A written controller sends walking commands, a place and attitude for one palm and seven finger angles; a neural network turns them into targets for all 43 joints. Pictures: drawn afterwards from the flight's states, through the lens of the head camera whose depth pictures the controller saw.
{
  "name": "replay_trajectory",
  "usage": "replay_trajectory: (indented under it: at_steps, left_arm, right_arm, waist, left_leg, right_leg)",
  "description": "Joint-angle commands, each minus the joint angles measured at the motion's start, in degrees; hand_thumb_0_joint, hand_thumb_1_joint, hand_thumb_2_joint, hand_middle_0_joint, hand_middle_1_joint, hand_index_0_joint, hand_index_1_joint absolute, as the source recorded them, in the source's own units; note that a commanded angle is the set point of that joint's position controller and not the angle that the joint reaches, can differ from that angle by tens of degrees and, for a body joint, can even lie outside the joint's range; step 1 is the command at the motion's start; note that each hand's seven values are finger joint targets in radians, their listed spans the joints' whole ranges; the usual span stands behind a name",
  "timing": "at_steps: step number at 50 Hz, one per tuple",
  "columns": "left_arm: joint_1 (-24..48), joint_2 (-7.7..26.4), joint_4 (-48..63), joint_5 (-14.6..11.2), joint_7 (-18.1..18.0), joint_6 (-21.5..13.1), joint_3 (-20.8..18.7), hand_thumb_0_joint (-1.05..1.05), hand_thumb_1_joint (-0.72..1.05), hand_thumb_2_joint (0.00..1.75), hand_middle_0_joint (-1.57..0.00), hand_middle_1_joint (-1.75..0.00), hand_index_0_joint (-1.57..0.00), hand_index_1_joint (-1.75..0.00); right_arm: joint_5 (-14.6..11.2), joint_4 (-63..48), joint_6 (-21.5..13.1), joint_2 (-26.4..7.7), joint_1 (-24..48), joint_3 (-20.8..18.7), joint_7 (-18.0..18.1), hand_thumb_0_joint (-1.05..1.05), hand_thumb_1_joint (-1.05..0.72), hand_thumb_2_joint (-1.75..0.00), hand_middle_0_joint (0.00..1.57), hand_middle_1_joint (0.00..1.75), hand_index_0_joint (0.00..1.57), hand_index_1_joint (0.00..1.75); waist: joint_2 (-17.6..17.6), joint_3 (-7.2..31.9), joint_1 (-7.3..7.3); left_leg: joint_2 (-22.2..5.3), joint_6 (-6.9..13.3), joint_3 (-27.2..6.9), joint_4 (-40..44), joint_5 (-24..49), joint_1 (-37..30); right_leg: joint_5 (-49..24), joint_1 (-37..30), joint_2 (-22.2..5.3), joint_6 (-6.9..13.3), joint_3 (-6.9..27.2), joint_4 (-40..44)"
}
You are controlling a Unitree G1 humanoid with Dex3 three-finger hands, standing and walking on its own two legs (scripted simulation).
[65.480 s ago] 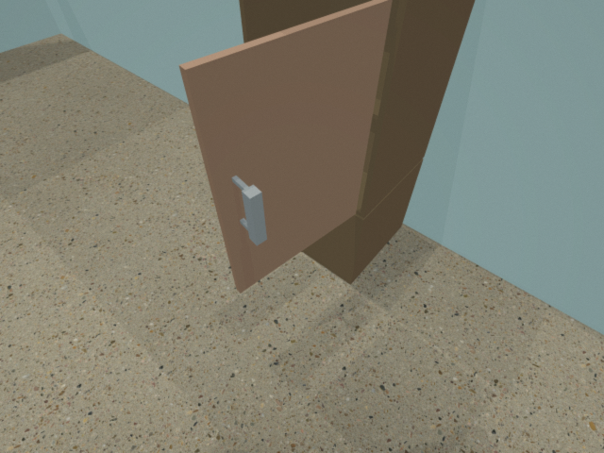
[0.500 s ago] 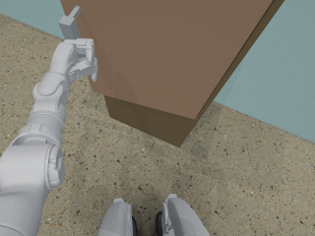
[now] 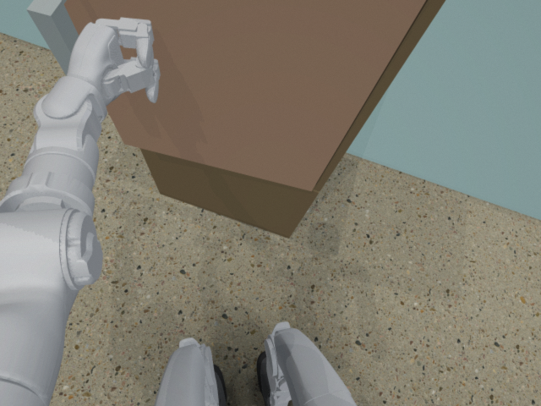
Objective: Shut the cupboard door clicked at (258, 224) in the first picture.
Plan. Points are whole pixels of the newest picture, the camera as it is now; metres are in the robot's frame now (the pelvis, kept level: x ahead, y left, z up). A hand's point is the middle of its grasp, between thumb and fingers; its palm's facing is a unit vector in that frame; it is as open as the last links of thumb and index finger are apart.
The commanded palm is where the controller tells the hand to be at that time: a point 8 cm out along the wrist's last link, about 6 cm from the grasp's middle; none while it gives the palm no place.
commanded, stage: push the door shut along its arc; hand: left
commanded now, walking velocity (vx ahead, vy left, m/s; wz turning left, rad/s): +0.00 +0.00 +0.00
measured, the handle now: (79, 41) +0.61 +0.17 +0.08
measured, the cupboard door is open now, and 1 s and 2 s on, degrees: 6 0 0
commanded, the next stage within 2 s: pull the fist back off the door in 0.36 s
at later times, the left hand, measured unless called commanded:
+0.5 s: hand (172, 55) +0.57 +0.06 +0.09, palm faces -0.42 -0.91 +0.01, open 3.5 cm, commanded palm +0.59 +0.08 +0.09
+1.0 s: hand (175, 67) +0.56 +0.05 +0.09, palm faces +0.01 -1.00 -0.04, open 3.1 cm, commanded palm +0.51 +0.10 +0.09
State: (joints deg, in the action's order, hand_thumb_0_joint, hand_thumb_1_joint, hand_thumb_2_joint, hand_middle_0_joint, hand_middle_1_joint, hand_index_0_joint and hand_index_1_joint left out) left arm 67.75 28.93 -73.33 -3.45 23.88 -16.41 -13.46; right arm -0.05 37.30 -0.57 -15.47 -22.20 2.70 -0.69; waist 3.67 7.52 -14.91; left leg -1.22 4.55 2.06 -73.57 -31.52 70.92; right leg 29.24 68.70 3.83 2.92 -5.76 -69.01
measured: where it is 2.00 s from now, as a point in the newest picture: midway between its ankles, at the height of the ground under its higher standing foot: outside the picture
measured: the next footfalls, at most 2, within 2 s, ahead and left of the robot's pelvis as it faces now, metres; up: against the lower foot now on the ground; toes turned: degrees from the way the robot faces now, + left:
none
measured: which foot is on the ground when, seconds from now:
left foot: down 0.00-1.00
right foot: down 0.00-1.00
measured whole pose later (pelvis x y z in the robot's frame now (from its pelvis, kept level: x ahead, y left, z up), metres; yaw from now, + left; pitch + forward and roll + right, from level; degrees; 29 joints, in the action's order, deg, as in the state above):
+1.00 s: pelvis +0.00 -0.02 +0.01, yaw +1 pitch +28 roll -2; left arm 62.3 20.1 -72.4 0.9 -3.5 -23.8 -18.0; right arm 3.0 37.1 -0.1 -14.4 -27.8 1.1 -6.6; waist 4.2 8.3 -14.2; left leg -1.4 2.6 2.9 -68.3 -29.2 66.8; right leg 27.7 66.0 4.3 4.5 -4.6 -65.9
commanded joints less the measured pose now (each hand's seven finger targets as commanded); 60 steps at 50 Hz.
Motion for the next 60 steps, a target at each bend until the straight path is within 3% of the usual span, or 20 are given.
replay_trajectory:
  at_steps: [1,3,6,7,11,15,23,24,27,29,31,33,34,37,39,42,47,50,56,60]
  left_arm:
    - [30.6,9.6,13.2,-1.3,1.4,-3.4,-0.4,0.0,0.9,0.9,-1.3,-1.5,-1.3,-1.5]
    - [30.7,11.7,13.4,-1.1,1.7,-2.9,-1.6,0.0,0.9,0.9,-1.3,-1.5,-1.3,-1.5]
    - [33.6,9.4,12.6,-1.3,2.3,-1.6,0.4,0.0,0.9,0.9,-1.3,-1.5,-1.3,-1.5]
    - [34.5,10.9,13.7,-1.1,2.4,-1.7,-0.3,0.0,0.9,0.9,-1.3,-1.5,-1.3,-1.5]
    - [36.9,5.2,12.5,-1.5,3.0,-0.7,3.9,0.0,0.9,0.9,-1.3,-1.5,-1.3,-1.5]
    - [39.2,5.6,9.9,-1.5,3.1,0.8,3.9,0.0,0.9,0.9,-1.3,-1.5,-1.3,-1.5]
    - [44.1,4.8,10.0,-0.9,3.9,1.8,5.3,0.0,0.9,0.9,-1.3,-1.5,-1.3,-1.5]
    - [42.4,8.7,9.1,-4.9,-7.7,3.2,-7.6,0.0,0.9,0.9,-1.3,-1.5,-1.3,-1.5]
    - [38.3,2.1,10.1,-1.7,-22.3,1.4,-6.7,0.0,0.9,0.9,-1.3,-1.5,-1.3,-1.5]
    - [38.5,1.5,12.9,1.6,-29.8,-2.5,-7.3,0.0,0.9,0.9,-1.3,-1.5,-1.3,-1.5]
    - [40.8,1.3,13.4,7.4,-34.2,-6.5,-4.0,0.0,0.9,0.9,-1.3,-1.5,-1.3,-1.5]
    - [39.8,0.6,13.3,10.9,-33.7,-8.8,0.0,0.0,0.9,0.9,-1.3,-1.5,-1.3,-1.5]
    - [40.0,-0.1,12.4,10.8,-32.6,-9.0,1.3,0.0,0.9,0.9,-1.3,-1.5,-1.3,-1.5]
    - [37.5,4.9,10.9,7.0,-29.4,-8.2,-3.7,0.0,0.9,0.9,-1.3,-1.5,-1.3,-1.5]
    - [33.9,5.5,8.7,5.4,-28.5,-7.6,-5.3,0.0,0.9,0.9,-1.3,-1.5,-1.3,-1.5]
    - [28.7,6.5,9.4,4.9,-28.6,-9.2,-7.2,0.0,0.9,0.9,-1.3,-1.5,-1.3,-1.5]
    - [16.5,1.2,11.3,4.0,-27.5,-11.5,-5.3,0.0,0.9,0.9,-1.3,-1.5,-1.3,-1.5]
    - [14.0,-3.9,13.0,2.9,-26.5,-11.7,-1.8,0.0,0.9,0.9,-1.3,-1.5,-1.3,-1.5]
    - [17.6,-9.7,23.2,1.2,-27.3,-16.4,2.9,0.0,0.9,0.9,-1.3,-1.5,-1.3,-1.5]
    - [10.9,-11.1,21.6,2.0,-28.5,-17.3,3.5,0.0,0.9,0.9,-1.3,-1.5,-1.3,-1.5]
  right_arm:
    - [0.2,-1.6,-1.1,-11.6,-11.7,-4.4,1.0,0.0,-0.9,-0.9,0.2,0.3,0.2,0.3]
    - [0.2,-1.2,-1.3,-11.9,-12.0,-4.5,1.1,0.0,-0.9,-0.9,0.2,0.3,0.2,0.3]
    - [0.3,-0.6,-1.7,-11.6,-12.3,-4.3,1.3,0.0,-0.9,-0.9,0.2,0.3,0.2,0.3]
    - [0.3,-0.3,-1.8,-11.8,-12.4,-4.4,1.5,0.0,-0.9,-0.9,0.2,0.3,0.2,0.3]
    - [0.5,0.9,-2.5,-11.6,-12.3,-4.5,1.8,0.0,-0.9,-0.9,0.2,0.3,0.2,0.3]
    - [0.8,2.1,-3.3,-11.8,-12.1,-4.2,2.3,0.0,-0.9,-0.9,0.2,0.3,0.2,0.3]
    - [1.2,3.5,-5.0,-11.8,-11.3,-3.9,2.6,0.0,-0.9,-0.9,0.2,0.3,0.2,0.3]
    - [1.9,0.5,-5.1,-10.5,-15.5,-3.1,1.5,0.0,-0.9,-0.9,0.2,0.3,0.2,0.3]
    - [4.0,-1.0,-4.4,-9.6,-16.5,-3.8,-2.0,0.0,-0.9,-0.9,0.2,0.3,0.2,0.3]
    - [5.1,-1.1,-3.6,-9.2,-16.7,-4.4,-3.7,0.0,-0.9,-0.9,0.2,0.3,0.2,0.3]
    - [6.1,-0.5,-3.0,-9.4,-17.2,-4.8,-5.4,0.0,-0.9,-0.9,0.2,0.3,0.2,0.3]
    - [5.7,-0.3,-2.1,-9.9,-17.2,-5.5,-6.4,0.0,-0.9,-0.9,0.2,0.3,0.2,0.3]
    - [5.3,-0.2,-1.7,-9.9,-16.8,-5.6,-6.5,0.0,-0.9,-0.9,0.2,0.3,0.2,0.3]
    - [4.1,-1.0,-1.1,-10.3,-16.5,-5.1,-5.8,0.0,-0.9,-0.9,0.2,0.3,0.2,0.3]
    - [3.8,-1.7,-0.9,-10.0,-16.1,-4.6,-5.3,0.0,-0.9,-0.9,0.2,0.3,0.2,0.3]
    - [3.7,-2.4,-1.1,-9.4,-15.7,-4.4,-5.2,0.0,-0.9,-0.9,0.2,0.3,0.2,0.3]
    - [3.1,-3.3,-0.5,-9.0,-15.3,-5.2,-5.5,0.0,-0.9,-0.9,0.2,0.3,0.2,0.3]
    - [2.6,-3.3,0.3,-8.9,-14.5,-5.9,-5.3,0.0,-0.9,-0.9,0.2,0.3,0.2,0.3]
    - [2.7,-2.8,0.4,-8.6,-12.4,-6.9,-4.8,0.0,-0.9,-0.9,0.2,0.3,0.2,0.3]
    - [2.7,-2.5,1.1,-8.5,-10.4,-7.1,-4.8,0.0,-0.9,-0.9,0.2,0.3,0.2,0.3]
  waist:
    - [7.7,34.4,-2.02]
    - [8.0,35.3,-1.47]
    - [7.6,34.0,-3.0]
    - [7.9,35.0,-2.73]
    - [8.6,33.4,-4.42]
    - [6.7,32.4,-5.67]
    - [10.9,34.8,-6.46]
    - [10.7,33.5,-3.79]
    - [7.7,35.6,-3.6]
    - [7.6,36.9,-2.99]
    - [8.5,36.2,-4.28]
    - [8.4,37.2,-4.78]
    - [8.9,36.6,-5.11]
    - [8.3,38.4,-3.01]
    - [4.4,35.4,-2.48]
    - [3.5,33.6,-0.67]
    - [-0.6,32.0,1.58]
    - [-2.3,28.7,1.23]
    - [2.7,31.8,1.33]
    - [2.3,31.4,2.86]
  left_leg:
    - [-0.4,-1.7,-9.2,5.5,29.4,-31.0]
    - [-0.5,-1.9,-9.0,5.2,29.6,-31.2]
    - [-0.1,-1.3,-8.3,4.6,29.0,-29.3]
    - [-0.3,-1.5,-8.5,4.4,29.4,-30.0]
    - [-0.2,-1.2,-8.9,4.1,29.6,-31.9]
    - [0.1,-0.9,-8.0,2.8,26.7,-28.0]
    - [0.3,-0.7,-7.4,0.6,27.4,-28.1]
    - [-1.1,-1.6,-8.6,2.1,26.5,-24.4]
    - [-0.7,-2.1,-8.4,2.9,27.1,-22.5]
    - [-0.4,-2.4,-7.7,2.6,26.0,-21.9]
    - [-0.1,-2.1,-7.6,3.0,24.2,-21.4]
    - [0.0,-2.2,-7.8,4.3,21.7,-23.2]
    - [0.2,-2.1,-7.5,4.9,20.2,-22.9]
    - [0.7,-2.1,-6.9,6.6,18.7,-21.7]
    - [0.9,-1.9,-6.1,7.7,16.8,-17.7]
    - [0.9,-1.8,-5.2,8.2,16.8,-15.1]
    - [1.5,-1.9,-3.9,10.1,19.0,-15.4]
    - [1.7,-2.0,-3.7,11.5,17.4,-17.2]
    - [1.5,-2.4,-4.9,12.3,21.9,-29.2]
    - [1.5,-2.8,-4.9,12.6,24.0,-31.3]
  right_leg:
    - [-20.0,-8.3,0.4,-0.4,4.1,7.0]
    - [-20.4,-9.2,0.4,-0.4,4.3,7.1]
    - [-21.1,-9.0,0.5,-0.5,4.5,7.3]
    - [-21.0,-9.0,0.4,-0.5,4.4,7.2]
    - [-19.8,-5.4,0.6,-0.3,4.1,7.5]
    - [-18.8,-6.0,0.6,-0.5,4.3,7.7]
    - [-18.4,-3.9,0.7,-0.3,4.5,6.2]
    - [-18.6,-5.8,0.1,-0.2,4.8,6.8]
    - [-20.2,-9.0,-0.4,-1.3,5.3,6.4]
    - [-20.8,-10.0,-0.8,-1.8,5.6,6.4]
    - [-19.8,-9.7,-0.8,-2.1,5.6,6.8]
    - [-18.2,-10.8,-0.7,-2.1,5.9,8.0]
    - [-17.6,-11.8,-0.7,-2.0,6.3,9.0]
    - [-17.8,-17.5,-0.7,-1.6,7.3,10.2]
    - [-17.4,-21.0,-0.8,-1.8,8.2,11.4]
    - [-19.0,-24.2,-1.3,-1.8,9.5,11.8]
    - [-25.0,-28.8,-1.5,-2.0,9.5,12.4]
    - [-23.1,-27.5,-1.5,-2.2,9.2,14.1]
    - [-23.9,-22.2,-1.3,-1.8,6.7,13.0]
    - [-24.9,-21.9,-1.3,-1.8,6.1,12.7]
